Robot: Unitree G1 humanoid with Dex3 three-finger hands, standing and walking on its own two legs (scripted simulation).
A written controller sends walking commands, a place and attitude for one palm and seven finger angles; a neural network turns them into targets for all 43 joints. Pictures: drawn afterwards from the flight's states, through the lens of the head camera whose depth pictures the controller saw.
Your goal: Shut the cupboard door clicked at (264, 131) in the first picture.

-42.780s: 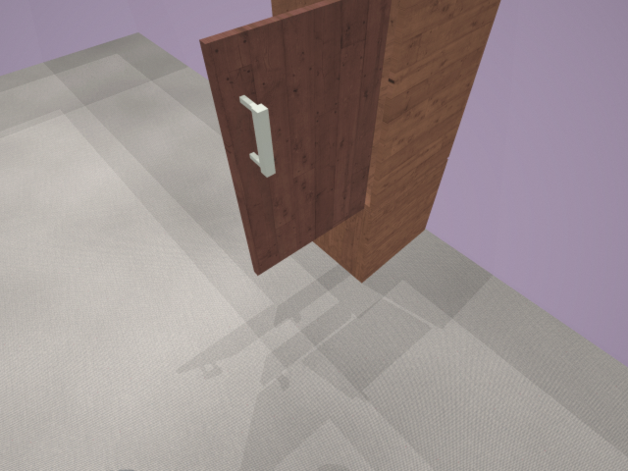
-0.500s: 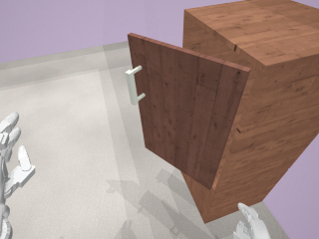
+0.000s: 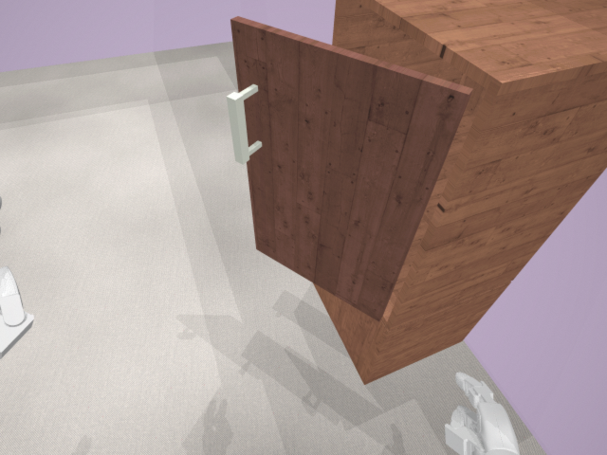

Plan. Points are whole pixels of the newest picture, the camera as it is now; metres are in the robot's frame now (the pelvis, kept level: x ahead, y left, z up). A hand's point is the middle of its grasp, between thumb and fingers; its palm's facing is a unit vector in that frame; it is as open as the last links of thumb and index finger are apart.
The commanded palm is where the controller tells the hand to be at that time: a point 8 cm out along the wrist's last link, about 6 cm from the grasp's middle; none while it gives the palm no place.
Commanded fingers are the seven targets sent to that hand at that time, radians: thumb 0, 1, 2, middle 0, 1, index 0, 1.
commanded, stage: step back with the hand held close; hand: left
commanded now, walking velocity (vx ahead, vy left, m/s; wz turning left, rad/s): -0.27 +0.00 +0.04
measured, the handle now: (246, 125) +0.63 +0.15 +0.09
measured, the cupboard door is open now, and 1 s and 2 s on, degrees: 33 33 33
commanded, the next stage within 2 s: stop stepping back and stand still in 1.10 s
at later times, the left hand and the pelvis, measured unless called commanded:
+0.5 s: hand out of the picture +0.14 +0.26 +0.17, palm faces +0.46 -0.76 -0.47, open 7.4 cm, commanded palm +0.07 +0.30 +0.19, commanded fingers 0.00 0.90 0.90 -0.20 -0.30 -0.20 -0.30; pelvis -0.06 -0.01 -0.01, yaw +3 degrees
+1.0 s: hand out of the picture +0.08 +0.21 +0.18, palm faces +0.29 -0.83 -0.48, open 7.4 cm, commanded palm +0.00 +0.27 +0.19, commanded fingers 0.00 0.90 0.90 -0.20 -0.30 -0.20 -0.30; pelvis -0.15 -0.03 +0.00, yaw +0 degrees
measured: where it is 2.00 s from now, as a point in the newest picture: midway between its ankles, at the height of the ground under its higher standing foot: outside the picture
